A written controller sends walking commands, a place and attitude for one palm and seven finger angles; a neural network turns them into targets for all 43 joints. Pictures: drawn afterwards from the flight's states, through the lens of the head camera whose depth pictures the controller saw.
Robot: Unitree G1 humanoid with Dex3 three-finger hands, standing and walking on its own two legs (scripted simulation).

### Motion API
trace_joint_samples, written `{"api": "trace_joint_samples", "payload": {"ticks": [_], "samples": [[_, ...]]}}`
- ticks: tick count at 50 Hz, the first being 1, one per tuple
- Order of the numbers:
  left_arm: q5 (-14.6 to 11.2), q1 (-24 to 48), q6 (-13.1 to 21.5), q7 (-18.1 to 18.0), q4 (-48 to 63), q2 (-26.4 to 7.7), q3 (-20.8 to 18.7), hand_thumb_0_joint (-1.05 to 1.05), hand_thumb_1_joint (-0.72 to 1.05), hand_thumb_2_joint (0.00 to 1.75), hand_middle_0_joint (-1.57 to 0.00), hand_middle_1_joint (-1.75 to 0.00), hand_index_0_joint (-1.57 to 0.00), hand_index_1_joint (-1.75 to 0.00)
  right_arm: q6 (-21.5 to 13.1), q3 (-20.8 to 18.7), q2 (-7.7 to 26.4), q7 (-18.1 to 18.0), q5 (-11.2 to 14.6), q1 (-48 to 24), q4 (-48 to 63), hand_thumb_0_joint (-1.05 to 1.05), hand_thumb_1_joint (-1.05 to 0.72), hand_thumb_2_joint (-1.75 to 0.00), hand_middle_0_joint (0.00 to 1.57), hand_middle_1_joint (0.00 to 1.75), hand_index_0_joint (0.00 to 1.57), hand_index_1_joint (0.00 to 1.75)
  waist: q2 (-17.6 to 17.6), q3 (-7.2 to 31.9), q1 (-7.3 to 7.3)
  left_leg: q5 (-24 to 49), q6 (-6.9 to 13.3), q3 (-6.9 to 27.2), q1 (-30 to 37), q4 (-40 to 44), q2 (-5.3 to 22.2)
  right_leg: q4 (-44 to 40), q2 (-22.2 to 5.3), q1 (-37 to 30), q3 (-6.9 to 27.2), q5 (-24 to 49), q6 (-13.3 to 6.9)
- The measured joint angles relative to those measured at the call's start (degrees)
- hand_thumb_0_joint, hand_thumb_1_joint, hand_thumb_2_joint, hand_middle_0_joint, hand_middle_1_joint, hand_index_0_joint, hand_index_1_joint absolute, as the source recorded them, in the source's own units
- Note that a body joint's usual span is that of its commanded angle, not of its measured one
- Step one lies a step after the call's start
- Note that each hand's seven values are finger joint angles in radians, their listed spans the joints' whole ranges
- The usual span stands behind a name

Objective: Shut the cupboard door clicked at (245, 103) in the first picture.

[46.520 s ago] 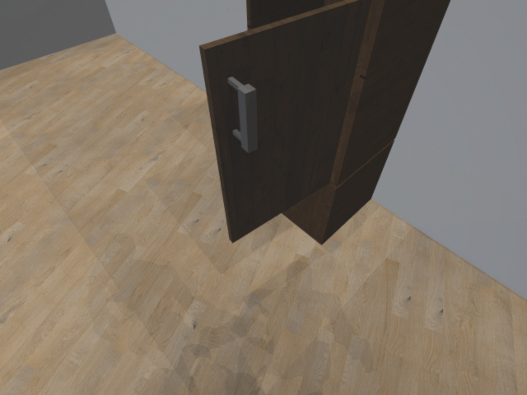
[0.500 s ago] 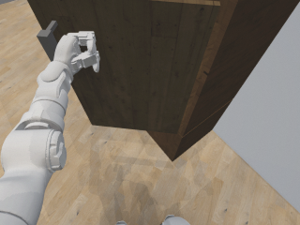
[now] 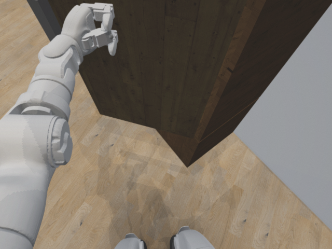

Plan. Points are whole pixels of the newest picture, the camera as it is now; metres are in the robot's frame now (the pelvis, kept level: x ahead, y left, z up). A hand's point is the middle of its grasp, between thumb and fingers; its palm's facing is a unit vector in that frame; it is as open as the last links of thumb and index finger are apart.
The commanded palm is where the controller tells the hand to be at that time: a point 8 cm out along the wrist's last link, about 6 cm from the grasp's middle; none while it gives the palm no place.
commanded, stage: push the door shut along its arc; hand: left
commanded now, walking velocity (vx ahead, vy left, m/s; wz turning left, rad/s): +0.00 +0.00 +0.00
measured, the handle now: (57, 22) +0.60 +0.17 +0.16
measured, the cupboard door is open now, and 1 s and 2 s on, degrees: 37 29 29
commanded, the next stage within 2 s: pull the fist back off the door in 0.12 s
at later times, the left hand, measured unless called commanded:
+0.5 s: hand (123, 29) +0.58 +0.03 +0.15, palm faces +0.01 -1.00 -0.05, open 3.1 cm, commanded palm +0.54 +0.08 +0.16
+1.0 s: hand (111, 68) +0.47 +0.06 +0.15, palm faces -0.05 -1.00 +0.03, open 3.1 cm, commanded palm +0.45 +0.10 +0.16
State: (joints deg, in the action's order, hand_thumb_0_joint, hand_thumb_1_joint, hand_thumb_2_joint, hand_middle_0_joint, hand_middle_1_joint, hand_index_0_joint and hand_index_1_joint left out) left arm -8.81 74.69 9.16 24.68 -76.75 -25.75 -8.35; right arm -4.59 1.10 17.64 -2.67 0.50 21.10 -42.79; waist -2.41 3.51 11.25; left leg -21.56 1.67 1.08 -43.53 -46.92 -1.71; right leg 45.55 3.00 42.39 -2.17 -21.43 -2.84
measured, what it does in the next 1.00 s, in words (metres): stands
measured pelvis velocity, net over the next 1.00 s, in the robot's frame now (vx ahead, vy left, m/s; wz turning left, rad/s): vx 0.00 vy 0.01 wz -0.02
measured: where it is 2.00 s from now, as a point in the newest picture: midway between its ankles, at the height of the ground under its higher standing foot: outside the picture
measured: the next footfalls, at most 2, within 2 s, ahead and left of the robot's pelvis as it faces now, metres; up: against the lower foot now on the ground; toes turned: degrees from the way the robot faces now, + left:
none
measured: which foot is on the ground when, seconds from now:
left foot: down 0.00-1.00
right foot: down 0.00-1.00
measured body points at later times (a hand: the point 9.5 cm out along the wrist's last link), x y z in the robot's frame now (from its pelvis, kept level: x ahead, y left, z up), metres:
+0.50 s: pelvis +0.01 +0.00 +0.00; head +0.13 -0.02 +0.43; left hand +0.57 +0.08 +0.15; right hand -0.03 -0.24 -0.13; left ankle +0.00 +0.10 -0.70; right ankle +0.00 -0.09 -0.70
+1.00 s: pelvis +0.00 +0.01 +0.02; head +0.05 +0.00 +0.46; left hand +0.46 +0.11 +0.15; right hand +0.06 -0.26 -0.10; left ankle +0.00 +0.10 -0.70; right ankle +0.00 -0.09 -0.70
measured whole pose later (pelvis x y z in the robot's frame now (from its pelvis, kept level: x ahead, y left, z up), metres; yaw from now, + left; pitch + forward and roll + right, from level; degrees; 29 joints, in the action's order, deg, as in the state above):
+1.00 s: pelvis +0.00 +0.01 +0.02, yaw -1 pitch +10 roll -1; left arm -6.9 49.2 14.0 -4.4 -56.3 -6.7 -6.9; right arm -2.6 -1.3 16.3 2.1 1.1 20.2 -37.8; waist -2.4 3.8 4.7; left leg -19.8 2.0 0.2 -30.8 -41.0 -1.4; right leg 39.0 3.3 29.7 -0.9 -18.9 -2.3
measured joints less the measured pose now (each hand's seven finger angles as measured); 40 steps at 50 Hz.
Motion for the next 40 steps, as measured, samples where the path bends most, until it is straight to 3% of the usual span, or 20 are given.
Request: {"api": "trace_joint_samples", "payload": {"ticks": [12, 13, 16, 18, 21, 23, 25, 27, 30, 33, 37, 40], "samples": [[0.9, 4.3, -0.6, 0.4, -2.0, -1.3, 0.4, 0.02, 1.02, 1.00, -1.29, -1.50, -1.30, -1.50, -0.2, 0.3, -0.5, -0.1, -0.4, -0.1, -0.7, 0.00, -0.90, -0.89, 0.20, 0.30, 0.21, 0.30, 0.1, 0.0, 1.24, -1.1, -0.1, 0.0, -2.5, -1.8, 0.2, 1.8, 0.2, 2.5, -0.1, -1.0, -0.2], [0.7, 4.5, -1.2, -1.0, -2.1, -0.5, -1.5, 0.02, 1.01, 1.00, -1.29, -1.50, -1.30, -1.50, -0.2, 0.1, -0.4, 0.2, -0.2, 0.3, -0.5, 0.00, -0.90, -0.89, 0.20, 0.30, 0.21, 0.30, -0.3, 0.2, 1.10, -1.2, -0.1, 0.1, -2.9, -2.1, 0.3, 1.7, 0.3, 2.7, -0.2, -1.0, -0.2], [0.1, 4.9, -2.5, -12.4, -2.1, 3.0, -6.7, 0.03, 0.94, 0.97, -1.30, -1.50, -1.30, -1.50, -0.2, -0.5, -0.6, 2.3, -0.5, 2.0, 0.6, 0.00, -0.90, -0.89, 0.20, 0.30, 0.20, 0.30, -1.0, 1.1, 0.56, -1.2, -0.3, 0.3, -3.6, -2.0, 0.4, 1.1, 0.5, 3.2, -0.3, -0.8, 0.0], [1.0, 3.9, -2.2, -20.5, -0.8, 5.4, -9.0, 0.02, 0.91, 0.95, -1.30, -1.50, -1.30, -1.50, 0.0, -0.7, -1.0, 4.1, -1.5, 3.1, 1.5, 0.00, -0.90, -0.89, 0.20, 0.30, 0.20, 0.30, -1.1, 2.0, 0.31, -1.1, -0.3, 0.1, -3.7, -1.5, 0.5, 0.8, 0.5, 3.5, -0.1, -0.6, 0.0], [6.0, 1.0, 1.1, -30.7, 2.2, 8.4, -9.6, 0.02, 0.89, 0.93, -1.29, -1.50, -1.30, -1.50, 0.1, -0.9, -1.8, 6.8, -3.3, 4.8, 2.7, 0.00, -0.90, -0.89, 0.20, 0.30, 0.20, 0.30, -1.4, 3.4, 0.06, -1.3, -0.3, -0.4, -4.2, -1.6, 0.6, 1.1, 0.6, 4.2, 0.4, -0.8, 0.0], [9.5, -1.2, 3.5, -33.7, 3.5, 9.4, -9.2, 0.02, 0.89, 0.92, -1.29, -1.50, -1.30, -1.50, 0.7, -0.9, -2.5, 8.0, -4.0, 5.3, 3.0, 0.00, -0.90, -0.89, 0.20, 0.30, 0.20, 0.30, -1.5, 3.8, 0.07, -1.6, -0.3, -0.8, -3.9, -1.8, 0.7, 1.6, 0.7, 4.3, 0.8, -1.1, -0.1], [11.3, -3.3, 4.7, -34.0, 4.0, 9.6, -8.6, 0.02, 0.89, 0.91, -1.29, -1.50, -1.30, -1.50, 1.7, -0.8, -3.1, 8.5, -4.0, 5.4, 3.2, 0.00, -0.90, -0.89, 0.20, 0.30, 0.20, 0.30, -1.5, 3.5, 0.14, -1.7, -0.3, -1.2, -2.9, -1.4, 0.8, 1.5, 0.8, 3.4, 1.2, -1.2, -0.1], [11.2, -5.2, 4.3, -32.6, 4.0, 9.6, -8.9, 0.02, 0.89, 0.91, -1.29, -1.50, -1.30, -1.50, 2.8, -0.8, -3.5, 8.4, -3.5, 5.7, 3.4, 0.00, -0.90, -0.89, 0.20, 0.30, 0.20, 0.30, -1.6, 3.1, 0.00, -1.5, -0.2, -1.6, -1.1, -0.4, 1.0, 0.6, 1.0, 1.8, 1.7, -0.9, 0.0], [8.9, -8.0, 3.0, -30.3, 4.5, 9.8, -11.0, 0.02, 0.89, 0.91, -1.29, -1.50, -1.30, -1.50, 4.1, -0.6, -3.7, 7.5, -2.6, 6.1, 3.9, 0.00, -0.90, -0.89, 0.20, 0.30, 0.20, 0.30, -1.6, 2.7, -0.53, -0.9, -0.2, -2.2, 2.3, 1.9, 1.3, -1.6, 1.3, -1.2, 2.5, 0.1, 0.0], [6.9, -11.3, 3.8, -29.3, 7.1, 10.3, -11.7, 0.02, 0.89, 0.90, -1.29, -1.50, -1.30, -1.50, 4.1, -0.8, -3.4, 6.8, -1.9, 6.8, 4.3, 0.00, -0.90, -0.89, 0.20, 0.30, 0.20, 0.30, -1.6, 2.7, -1.34, -0.3, -0.2, -2.6, 5.4, 4.0, 1.5, -3.7, 1.6, -4.3, 2.9, 0.8, -0.1], [6.5, -15.2, 6.9, -28.6, 11.6, 11.1, -8.4, 0.02, 0.90, 0.90, -1.29, -1.50, -1.30, -1.50, 3.6, -1.6, -2.8, 6.7, -1.4, 7.2, 4.2, 0.00, -0.90, -0.89, 0.20, 0.30, 0.20, 0.30, -1.3, 3.4, -2.98, 0.0, -0.3, -2.4, 8.3, 5.2, 1.5, -5.0, 1.5, -7.3, 2.9, 1.1, -0.1], [5.7, -16.9, 5.9, -27.1, 12.0, 11.9, -5.7, 0.01, 0.90, 0.90, -1.29, -1.50, -1.30, -1.50, 4.2, -1.9, -2.3, 6.8, -0.7, 6.3, 3.8, 0.00, -0.90, -0.89, 0.20, 0.30, 0.20, 0.30, -0.8, 3.7, -4.25, 0.2, -0.2, -2.1, 10.0, 5.7, 1.3, -5.7, 1.4, -9.1, 2.5, 1.2, 0.0]]}}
